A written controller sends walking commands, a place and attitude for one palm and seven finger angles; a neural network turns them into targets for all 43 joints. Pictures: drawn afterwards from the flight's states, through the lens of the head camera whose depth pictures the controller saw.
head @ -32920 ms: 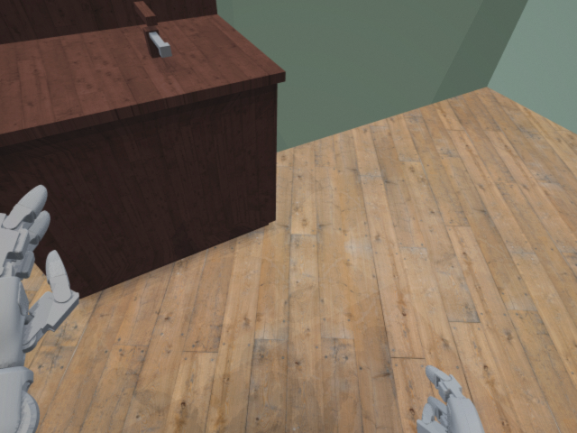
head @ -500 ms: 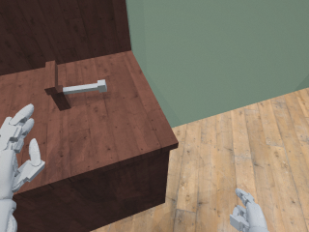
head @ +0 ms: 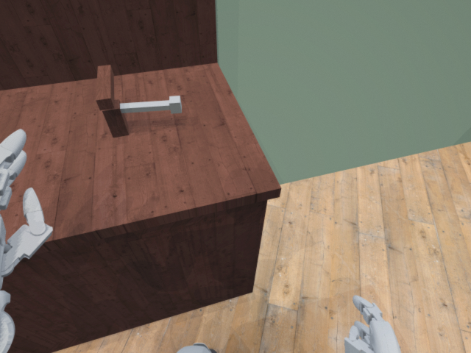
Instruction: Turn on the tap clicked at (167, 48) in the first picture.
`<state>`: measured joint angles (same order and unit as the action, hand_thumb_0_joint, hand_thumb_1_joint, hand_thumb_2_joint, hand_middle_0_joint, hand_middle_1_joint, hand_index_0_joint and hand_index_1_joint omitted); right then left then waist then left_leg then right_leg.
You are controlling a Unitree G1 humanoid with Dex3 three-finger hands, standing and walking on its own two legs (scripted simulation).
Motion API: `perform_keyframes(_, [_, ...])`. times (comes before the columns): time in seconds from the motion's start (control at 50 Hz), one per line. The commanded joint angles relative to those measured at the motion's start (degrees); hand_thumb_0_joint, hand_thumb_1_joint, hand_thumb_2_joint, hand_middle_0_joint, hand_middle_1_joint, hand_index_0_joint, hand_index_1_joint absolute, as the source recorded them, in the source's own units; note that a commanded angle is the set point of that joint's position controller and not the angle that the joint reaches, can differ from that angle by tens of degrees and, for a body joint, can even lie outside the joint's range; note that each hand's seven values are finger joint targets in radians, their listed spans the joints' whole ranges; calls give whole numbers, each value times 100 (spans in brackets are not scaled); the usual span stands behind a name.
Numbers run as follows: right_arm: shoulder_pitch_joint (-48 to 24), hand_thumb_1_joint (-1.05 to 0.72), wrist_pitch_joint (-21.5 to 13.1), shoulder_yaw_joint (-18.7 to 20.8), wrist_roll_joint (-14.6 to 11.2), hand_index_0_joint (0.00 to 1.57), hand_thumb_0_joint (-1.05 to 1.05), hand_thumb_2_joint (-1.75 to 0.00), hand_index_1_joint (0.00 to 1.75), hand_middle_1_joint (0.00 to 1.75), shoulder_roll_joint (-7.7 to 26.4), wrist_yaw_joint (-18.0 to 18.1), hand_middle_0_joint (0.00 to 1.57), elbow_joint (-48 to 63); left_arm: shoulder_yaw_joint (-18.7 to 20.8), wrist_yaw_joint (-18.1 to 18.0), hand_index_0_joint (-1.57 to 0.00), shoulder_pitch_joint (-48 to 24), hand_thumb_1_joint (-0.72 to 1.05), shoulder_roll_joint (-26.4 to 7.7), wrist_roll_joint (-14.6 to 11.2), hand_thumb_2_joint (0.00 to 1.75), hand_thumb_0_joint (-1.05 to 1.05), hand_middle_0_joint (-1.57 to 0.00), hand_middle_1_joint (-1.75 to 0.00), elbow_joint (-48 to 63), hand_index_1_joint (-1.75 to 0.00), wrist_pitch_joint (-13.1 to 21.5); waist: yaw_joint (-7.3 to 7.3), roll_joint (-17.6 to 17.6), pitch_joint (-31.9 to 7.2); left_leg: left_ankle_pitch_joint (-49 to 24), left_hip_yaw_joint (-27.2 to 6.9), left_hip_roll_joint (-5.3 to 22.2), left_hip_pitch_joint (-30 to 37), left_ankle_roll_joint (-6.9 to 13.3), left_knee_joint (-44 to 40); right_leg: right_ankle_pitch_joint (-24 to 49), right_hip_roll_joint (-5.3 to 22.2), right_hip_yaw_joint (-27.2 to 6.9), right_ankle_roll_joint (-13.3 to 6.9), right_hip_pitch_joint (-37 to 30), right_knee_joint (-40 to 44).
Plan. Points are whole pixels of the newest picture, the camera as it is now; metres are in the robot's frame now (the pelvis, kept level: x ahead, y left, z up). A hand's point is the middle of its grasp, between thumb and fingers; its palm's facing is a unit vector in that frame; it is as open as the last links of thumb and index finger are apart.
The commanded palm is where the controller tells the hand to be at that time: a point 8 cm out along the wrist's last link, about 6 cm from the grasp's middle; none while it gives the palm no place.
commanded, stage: step back with the hand held close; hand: left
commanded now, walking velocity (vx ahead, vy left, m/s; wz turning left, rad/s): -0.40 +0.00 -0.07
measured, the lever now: (175, 104) +0.60 +0.17 +0.09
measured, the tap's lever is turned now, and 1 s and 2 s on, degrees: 81 81 81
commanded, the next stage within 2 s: stop stepping back and stand still in 0.24 s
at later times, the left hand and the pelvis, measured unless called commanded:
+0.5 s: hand (6, 335) +0.11 +0.22 +0.18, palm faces +0.36 -0.83 -0.42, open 7.4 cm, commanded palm +0.07 +0.27 +0.19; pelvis -0.11 +0.00 +0.00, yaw -5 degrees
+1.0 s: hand out of the picture +0.07 +0.20 +0.17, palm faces +0.34 -0.86 -0.37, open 7.4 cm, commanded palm +0.02 +0.25 +0.19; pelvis -0.15 -0.02 +0.01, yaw -3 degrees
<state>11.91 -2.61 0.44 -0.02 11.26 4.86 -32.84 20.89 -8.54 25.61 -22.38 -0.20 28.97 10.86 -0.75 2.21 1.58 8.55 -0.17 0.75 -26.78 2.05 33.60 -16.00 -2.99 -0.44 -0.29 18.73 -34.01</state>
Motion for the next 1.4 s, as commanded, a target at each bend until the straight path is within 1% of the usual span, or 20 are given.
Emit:
perform_keyframes(0.0, [-661,-90,-242,252,-2,20,0,-90,30,30,513,-52,20,773,564,-58,-20,270,90,-865,-207,90,0,-20,-30,1077,-30,394,96,-697,-626,1453,-291,271,385,-87,212,820,1304,-1747,-476,309,1427])
perform_keyframes(0.04, [-556,-90,-231,326,-17,20,0,-90,30,30,503,-124,20,694,340,-89,-20,54,90,-832,-255,90,0,-20,-30,1332,-30,320,68,-1472,-1050,1319,-89,-81,879,-339,2000,1971,2222,-2191,-994,559,1741])
perform_keyframes(0.18, [-689,-90,-111,174,43,20,0,-90,30,30,515,7,20,605,459,-133,-20,-414,90,-977,-214,90,0,-20,-30,1301,-30,255,19,-479,-835,338,22,116,1178,-179,-758,2593,1399,-1083,-336,-156,585])
perform_keyframes(0.22, [-672,-90,-178,294,38,20,0,-90,30,30,753,30,20,780,550,-154,-20,-326,90,-955,-229,90,0,-20,-30,1694,-30,369,115,1141,-1129,-1735,-1181,1438,1527,321,-1298,846,404,-399,169,187,-662])
perform_keyframes(0.26, [-556,-90,-317,405,-9,20,0,-90,30,30,666,-36,20,762,689,-165,-20,120,90,-965,-283,90,0,-20,-30,1411,-30,356,149,1160,-1332,-3101,-1069,1950,1999,560,-1219,-1057,116,-314,173,863,-1949])
perform_keyframes(0.32, [-548,-90,-466,374,73,20,0,-90,30,30,629,-161,20,646,533,-76,-20,-184,90,-770,-345,90,0,-20,-30,1928,-30,259,112,1252,-1049,-3184,-702,1756,1586,655,-1175,-944,215,-359,214,746,-2232])
perform_keyframes(0.42, [-614,-90,-529,299,-116,20,0,-90,30,30,715,-200,20,814,325,-70,-20,-72,90,-581,-262,90,0,-20,-30,1226,-30,-49,177,493,-651,1850,-167,1092,449,87,-846,-27,274,57,160,-841,719])
perform_keyframes(0.44, [-580,-90,-498,278,-98,20,0,-90,30,30,665,-185,20,802,289,-53,-20,-257,90,-664,-206,90,0,-20,-30,1166,-30,-72,100,-365,-503,2377,153,601,269,-63,-105,-172,550,-307,-30,-723,1407])
perform_keyframes(0.46, [-633,-90,-437,283,-62,20,0,-90,30,30,604,-163,20,807,439,-51,-20,-272,90,-958,-195,90,0,-20,-30,1079,-30,-132,42,-1363,-461,2184,234,94,196,-195,1278,-1262,1479,-2030,-520,-52,2212])
perform_keyframes(0.48, [-736,-90,-456,172,-76,20,0,-90,30,30,511,-151,20,752,299,-56,-20,-580,90,-906,-264,90,0,-20,-30,1131,-30,-163,46,-1767,-314,1802,85,44,150,-208,2065,-1368,2087,-2544,-832,311,2586])
perform_keyframes(0.62, [-677,-90,-363,92,-18,20,0,-90,30,30,592,9,20,615,433,-224,-20,-221,90,-889,-266,90,0,-20,-30,979,-30,-69,-30,-511,-581,1449,258,-5,1717,-41,-304,-1933,1267,-934,-522,421,1728])
perform_keyframes(0.68, [-505,-90,-372,132,14,20,0,-90,30,30,889,49,20,660,414,-272,-20,-390,90,-804,-236,90,0,-20,-30,1222,-30,-15,-26,1308,-171,3685,-2092,1321,1324,613,-2372,-1309,133,3,-72,657,-393])
perform_keyframes(0.72, [-481,-90,-451,185,-4,20,0,-90,30,30,722,31,20,570,540,-249,-20,-539,90,-959,-123,90,0,-20,-30,1014,-30,-80,-38,1259,-78,3808,-2277,1527,503,824,-2738,-955,62,100,60,416,-1954])
perform_keyframes(0.78, [-471,-90,-519,201,-30,20,0,-90,30,30,748,-54,20,494,254,-174,-20,-283,90,-622,-130,90,0,-20,-30,635,-30,-103,46,1252,24,3150,-1279,1128,193,567,-2337,-867,175,279,29,-297,-815])
perform_keyframes(0.84, [-457,-90,-527,205,-31,20,0,-90,30,30,778,-46,20,498,148,-128,-20,-65,90,-553,-132,90,0,-20,-30,498,-30,-85,122,239,-104,2085,-469,575,163,230,-843,-180,295,152,-67,-1300,1386])
perform_keyframes(0.88, [-555,-90,-479,258,-48,20,0,-90,30,30,712,-101,20,523,111,-41,-20,-361,90,-709,-137,90,0,-20,-30,551,-30,-51,78,-1638,-17,1605,101,-49,-576,-57,1656,-718,2003,-2666,-788,-1037,2483])
perform_keyframes(1.0, [-566,-90,-551,201,-57,20,0,-90,30,30,584,-83,20,503,461,-72,-20,-580,90,-999,-217,90,0,-20,-30,860,-30,260,83,-719,-388,919,12,140,661,-94,826,1009,1692,-1158,-711,-721,1696])
perform_keyframes(1.1, [-638,-90,-484,219,-27,20,0,-90,30,30,671,-54,20,576,305,-113,-20,-480,90,-736,-324,90,0,-20,-30,759,-30,200,104,-170,-189,757,-270,261,1801,74,-910,-659,1108,-865,-297,-55,1510])
perform_keyframes(1.24, [-678,-90,-398,219,-96,20,0,-90,30,30,688,-101,20,673,190,-24,-20,-490,90,-641,-293,90,0,-20,-30,696,-30,52,81,-334,-174,421,-323,313,1438,28,-700,24,834,-783,-150,-457,1631])
perform_keyframes(1.38, [-731,-90,-485,196,-28,20,0,-90,30,30,725,-56,20,754,267,-91,-20,-603,90,-777,-257,90,0,-20,-30,1336,-30,55,169,457,-784,-916,-605,606,1867,79,-1168,1202,455,-233,-35,-1027,974])
